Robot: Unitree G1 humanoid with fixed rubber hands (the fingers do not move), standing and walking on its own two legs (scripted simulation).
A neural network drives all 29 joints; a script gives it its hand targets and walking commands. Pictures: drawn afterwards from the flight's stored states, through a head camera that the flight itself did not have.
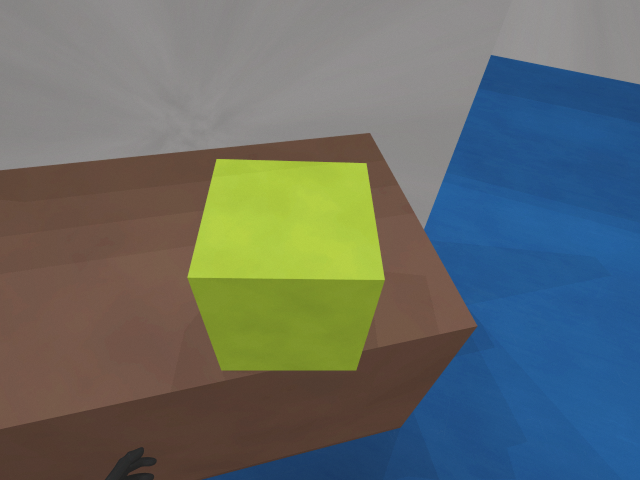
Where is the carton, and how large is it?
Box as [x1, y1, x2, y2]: [187, 159, 384, 369]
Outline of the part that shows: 216,159 187,277 221,369 356,369 384,280 366,163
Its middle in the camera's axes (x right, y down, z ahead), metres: -0.04 +0.05 +0.57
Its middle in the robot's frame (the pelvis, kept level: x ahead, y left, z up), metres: +0.41 +0.05 +0.00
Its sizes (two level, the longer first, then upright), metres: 0.210 0.200 0.250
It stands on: a pedestal, 0.64 m high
